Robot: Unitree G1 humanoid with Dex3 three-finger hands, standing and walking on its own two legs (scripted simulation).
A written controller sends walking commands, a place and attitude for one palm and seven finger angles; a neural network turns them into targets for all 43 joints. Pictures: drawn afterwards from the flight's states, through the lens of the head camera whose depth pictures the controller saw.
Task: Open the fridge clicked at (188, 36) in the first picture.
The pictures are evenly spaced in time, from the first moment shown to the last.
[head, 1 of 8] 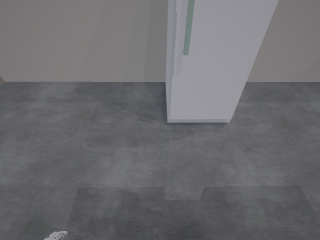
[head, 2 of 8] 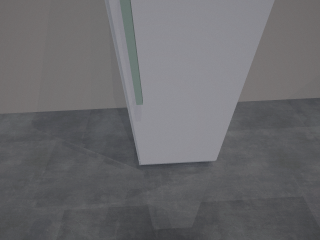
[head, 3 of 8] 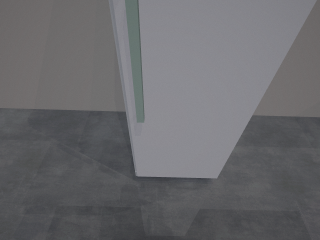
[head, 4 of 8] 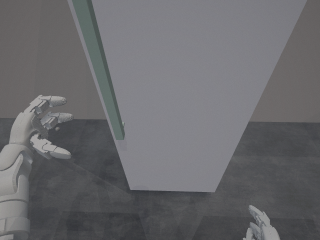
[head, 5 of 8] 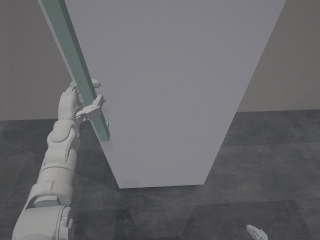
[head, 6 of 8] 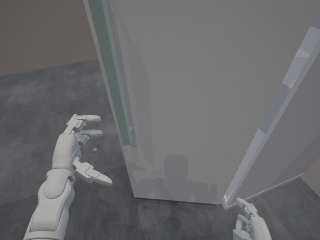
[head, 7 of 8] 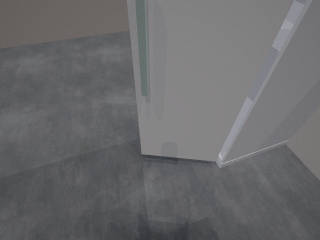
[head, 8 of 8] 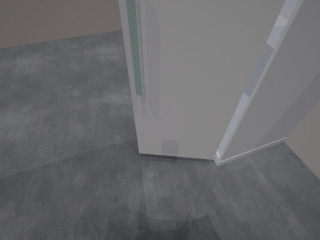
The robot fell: no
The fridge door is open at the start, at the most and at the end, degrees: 0 67 64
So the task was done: yes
